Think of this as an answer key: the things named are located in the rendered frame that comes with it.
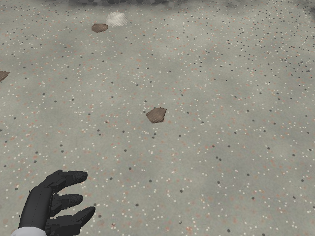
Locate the robot left hand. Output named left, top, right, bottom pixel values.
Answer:
left=18, top=169, right=95, bottom=236

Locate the left robot forearm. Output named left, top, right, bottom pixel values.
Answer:
left=11, top=226, right=47, bottom=236

